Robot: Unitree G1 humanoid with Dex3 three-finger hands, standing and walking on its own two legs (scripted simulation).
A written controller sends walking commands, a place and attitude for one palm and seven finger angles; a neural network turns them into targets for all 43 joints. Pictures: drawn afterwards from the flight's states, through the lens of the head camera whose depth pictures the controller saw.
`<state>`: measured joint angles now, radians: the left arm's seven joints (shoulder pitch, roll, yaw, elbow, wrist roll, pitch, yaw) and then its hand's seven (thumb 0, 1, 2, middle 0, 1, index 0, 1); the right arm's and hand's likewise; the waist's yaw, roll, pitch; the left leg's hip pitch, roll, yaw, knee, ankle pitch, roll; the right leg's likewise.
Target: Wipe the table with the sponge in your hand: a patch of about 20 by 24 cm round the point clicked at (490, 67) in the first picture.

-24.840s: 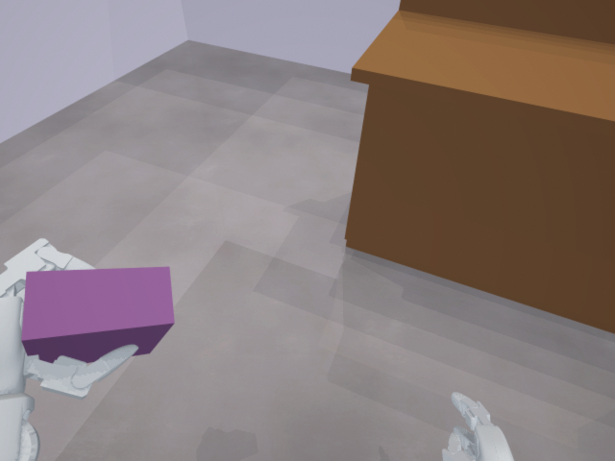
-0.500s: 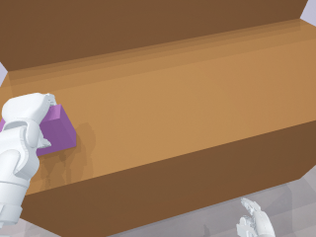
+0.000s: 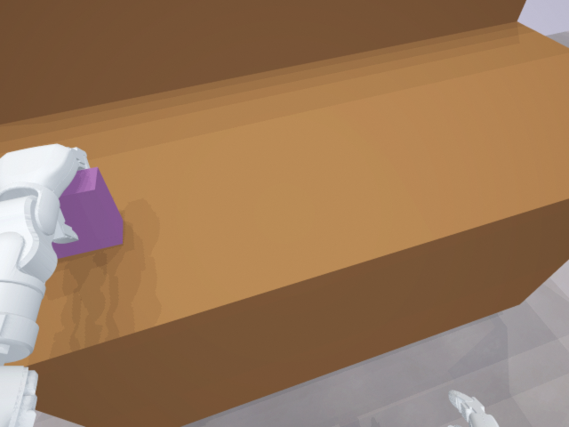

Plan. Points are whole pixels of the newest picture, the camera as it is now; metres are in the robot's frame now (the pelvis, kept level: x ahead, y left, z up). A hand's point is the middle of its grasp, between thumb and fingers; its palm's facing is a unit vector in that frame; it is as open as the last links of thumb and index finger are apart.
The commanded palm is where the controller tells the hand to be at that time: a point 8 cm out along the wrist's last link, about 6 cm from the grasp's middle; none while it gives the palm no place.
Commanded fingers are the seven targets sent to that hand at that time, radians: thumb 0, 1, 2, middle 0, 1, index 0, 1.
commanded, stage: wipe forward along the first lane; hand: left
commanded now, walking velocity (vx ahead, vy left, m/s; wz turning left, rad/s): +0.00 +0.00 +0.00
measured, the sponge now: (66, 225) +0.35 +0.36 +0.09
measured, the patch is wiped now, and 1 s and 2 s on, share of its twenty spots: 0.15 0.30 0.35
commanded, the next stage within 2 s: slide across to the middle lane in 0.78 s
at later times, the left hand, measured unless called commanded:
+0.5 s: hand (60, 181) +0.40 +0.38 +0.13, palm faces -0.15 +0.02 -0.99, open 9.8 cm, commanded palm +0.40 +0.37 +0.16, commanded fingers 0.00 0.10 1.30 -1.20 -1.60 -1.20 -1.60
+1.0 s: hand (64, 165) +0.43 +0.39 +0.13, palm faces -0.20 +0.07 -0.98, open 9.8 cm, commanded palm +0.43 +0.37 +0.17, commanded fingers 0.00 0.10 1.30 -1.20 -1.60 -1.20 -1.60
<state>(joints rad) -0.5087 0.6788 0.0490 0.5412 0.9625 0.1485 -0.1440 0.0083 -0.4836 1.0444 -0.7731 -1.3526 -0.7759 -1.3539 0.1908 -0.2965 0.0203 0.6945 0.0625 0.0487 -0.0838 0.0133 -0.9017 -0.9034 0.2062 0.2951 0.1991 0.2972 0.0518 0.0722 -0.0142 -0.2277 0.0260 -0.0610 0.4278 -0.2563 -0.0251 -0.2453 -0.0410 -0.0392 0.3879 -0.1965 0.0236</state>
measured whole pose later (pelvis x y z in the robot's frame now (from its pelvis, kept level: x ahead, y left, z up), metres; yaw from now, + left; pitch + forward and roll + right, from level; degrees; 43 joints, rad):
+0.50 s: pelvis +0.00 +0.01 +0.00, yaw -1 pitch +8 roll -1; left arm -0.71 0.77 0.11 0.87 1.03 -0.02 -0.12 0.02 -0.50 1.06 -0.78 -1.33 -0.78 -1.35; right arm 0.28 -0.31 -0.01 0.71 0.06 0.11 -0.07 0.01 -0.90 -0.90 0.21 0.30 0.20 0.30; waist 0.01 0.05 -0.05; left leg -0.35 0.03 -0.04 0.49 -0.28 -0.02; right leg -0.37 -0.03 -0.02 0.42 -0.19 0.03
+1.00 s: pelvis +0.00 +0.01 -0.01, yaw -2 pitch +12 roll -2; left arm -0.85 0.86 0.08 1.05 1.09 -0.06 -0.09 0.02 -0.51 1.08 -0.78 -1.33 -0.78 -1.36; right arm 0.35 -0.31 -0.02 0.73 0.06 0.14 -0.08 0.01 -0.90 -0.90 0.21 0.30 0.20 0.30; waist -0.04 0.05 -0.06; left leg -0.44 0.04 -0.03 0.52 -0.29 -0.01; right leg -0.44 -0.02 -0.01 0.42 -0.18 0.03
